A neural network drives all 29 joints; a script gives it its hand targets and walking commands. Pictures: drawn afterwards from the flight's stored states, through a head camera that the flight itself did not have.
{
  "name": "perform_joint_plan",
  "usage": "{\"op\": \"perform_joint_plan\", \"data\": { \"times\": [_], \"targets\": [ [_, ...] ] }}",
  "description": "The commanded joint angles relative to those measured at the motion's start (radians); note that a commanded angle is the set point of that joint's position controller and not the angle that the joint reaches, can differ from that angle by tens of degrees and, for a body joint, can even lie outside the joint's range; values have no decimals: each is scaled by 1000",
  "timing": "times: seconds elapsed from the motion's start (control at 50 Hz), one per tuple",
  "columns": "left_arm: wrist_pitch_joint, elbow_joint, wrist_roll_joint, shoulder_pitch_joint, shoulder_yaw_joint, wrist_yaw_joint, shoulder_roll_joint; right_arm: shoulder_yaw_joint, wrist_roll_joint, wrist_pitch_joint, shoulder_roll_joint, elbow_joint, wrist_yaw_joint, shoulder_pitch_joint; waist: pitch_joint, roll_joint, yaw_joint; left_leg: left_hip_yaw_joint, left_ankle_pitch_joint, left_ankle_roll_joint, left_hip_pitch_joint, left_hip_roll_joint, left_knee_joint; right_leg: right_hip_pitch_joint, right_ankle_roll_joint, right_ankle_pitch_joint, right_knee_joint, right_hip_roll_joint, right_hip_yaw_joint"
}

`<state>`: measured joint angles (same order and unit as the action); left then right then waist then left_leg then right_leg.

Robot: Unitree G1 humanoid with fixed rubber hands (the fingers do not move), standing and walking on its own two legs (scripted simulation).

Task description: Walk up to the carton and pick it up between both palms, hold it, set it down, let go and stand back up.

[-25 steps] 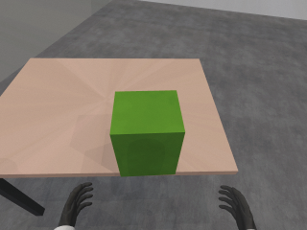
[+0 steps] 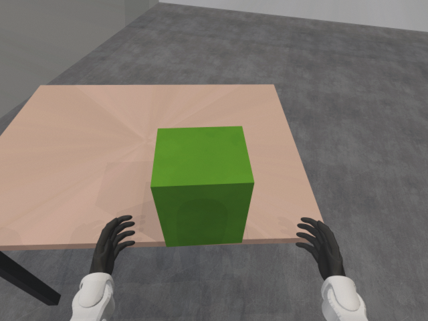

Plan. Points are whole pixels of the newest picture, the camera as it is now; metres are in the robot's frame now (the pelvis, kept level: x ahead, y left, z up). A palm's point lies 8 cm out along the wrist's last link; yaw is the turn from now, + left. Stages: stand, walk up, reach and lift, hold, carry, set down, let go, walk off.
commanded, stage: reach and lift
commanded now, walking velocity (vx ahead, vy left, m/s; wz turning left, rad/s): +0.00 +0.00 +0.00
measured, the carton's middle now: (202, 189) +0.41 +0.05 -0.02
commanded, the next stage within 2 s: none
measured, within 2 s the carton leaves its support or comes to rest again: neither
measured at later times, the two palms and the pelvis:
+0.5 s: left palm (102, 212) +0.30 +0.23 +0.06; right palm (321, 209) +0.31 -0.18 +0.06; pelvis +0.00 +0.00 +0.01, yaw +0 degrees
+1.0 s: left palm (102, 160) +0.37 +0.23 +0.13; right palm (322, 162) +0.38 -0.18 +0.12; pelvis -0.01 -0.01 +0.01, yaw +0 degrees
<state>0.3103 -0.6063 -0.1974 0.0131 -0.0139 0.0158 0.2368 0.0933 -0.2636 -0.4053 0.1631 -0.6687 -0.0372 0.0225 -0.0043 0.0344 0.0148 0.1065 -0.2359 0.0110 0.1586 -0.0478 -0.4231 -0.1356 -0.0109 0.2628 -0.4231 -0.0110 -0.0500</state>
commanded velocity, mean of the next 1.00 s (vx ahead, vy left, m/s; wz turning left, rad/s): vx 0.00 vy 0.00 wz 0.00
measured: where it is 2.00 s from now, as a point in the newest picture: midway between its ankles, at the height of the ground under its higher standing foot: outside the picture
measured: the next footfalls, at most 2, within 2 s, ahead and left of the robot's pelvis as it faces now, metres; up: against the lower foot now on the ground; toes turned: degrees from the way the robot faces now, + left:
none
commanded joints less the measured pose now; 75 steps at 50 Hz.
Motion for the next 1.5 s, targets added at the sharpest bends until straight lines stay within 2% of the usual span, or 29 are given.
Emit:
{"op": "perform_joint_plan", "data": {
  "times": [0.0, 0.12, 0.28, 0.34, 0.38, 0.54, 0.62, 0.68, 0.76, 0.86, 1.04, 1.24, 1.36, 1.48],
  "targets": [
    [-55, 222, 4, -223, 60, 1, 108, -34, -12, 47, 97, 212, -14, -210, 183, -51, 0, -76, 288, 12, -181, 41, 40, -44, -15, -180, 111, 24, 79],
    [-206, 312, 33, -249, 104, -17, 99, -36, -10, 158, 89, 321, -40, -247, 192, -39, 17, -61, 361, 13, -243, 51, 70, 9, -2, -250, 152, 26, 73],
    [-352, 423, 50, -366, 142, -20, 99, -69, 5, 283, 84, 437, -73, -351, 182, -45, 22, -51, 332, 10, -251, 52, 96, 23, 7, -221, 173, 25, 72],
    [-408, 452, 47, -415, 150, -20, 100, -84, 9, 330, 92, 447, -87, -390, 195, -48, 19, -50, 326, 14, -247, 50, 95, 25, 10, -217, 167, 30, 68],
    [-441, 491, 40, -451, 155, -19, 101, -94, 5, 351, 94, 463, -96, -421, 220, -57, 10, -50, 358, 17, -256, 48, 85, 25, 8, -245, 163, 35, 65],
    [-568, 594, 52, -476, 195, -33, 117, -74, -30, 415, 137, 502, -132, -493, 295, -67, 17, -49, 516, 37, -293, 49, 55, 79, 20, -409, 138, 53, 57],
    [-620, 600, 47, -548, 202, -37, 127, -79, -42, 455, 154, 511, -140, -578, 296, -50, 14, -48, 477, 31, -265, 46, 61, 69, 21, -382, 140, 53, 60],
    [-651, 594, 43, -635, 211, -32, 146, -86, -52, 488, 169, 511, -141, -658, 317, -57, 17, -46, 427, 26, -238, 47, 67, 58, 25, -348, 136, 49, 61],
    [-686, 534, 28, -729, 212, -25, 173, -89, -60, 537, 180, 478, -144, -747, 352, -47, 21, -42, 364, 12, -200, 47, 70, 40, 33, -316, 124, 43, 60],
    [-704, 445, 22, -853, 211, -17, 197, -101, -63, 582, 195, 402, -144, -861, 414, -52, 18, -45, 344, 7, -169, 42, 61, 29, 36, -318, 111, 45, 55],
    [-711, 311, 16, -1057, 212, -7, 252, -103, -90, 619, 239, 275, -146, -1068, 536, -57, 13, -53, 411, 14, -154, 47, 31, 36, 45, -405, 89, 54, 47],
    [-703, 135, 6, -1182, 177, -1, 270, -79, -125, 636, 262, 100, -144, -1209, 573, -52, 6, -67, 468, 20, -176, 50, 0, 6, 51, -466, 87, 62, 24],
    [-624, 43, 38, -1154, 163, -23, 245, -62, -109, 574, 239, 0, -140, -1196, 548, -51, 10, -65, 509, 21, -184, 54, -10, 9, 54, -491, 86, 61, 14],
    [-440, -104, 66, -1136, 164, -35, 227, -64, -64, 443, 195, -97, -130, -1165, 534, -47, 22, -60, 465, 17, -124, 54, -17, -23, 47, -414, 81, 50, 13]
  ]
}}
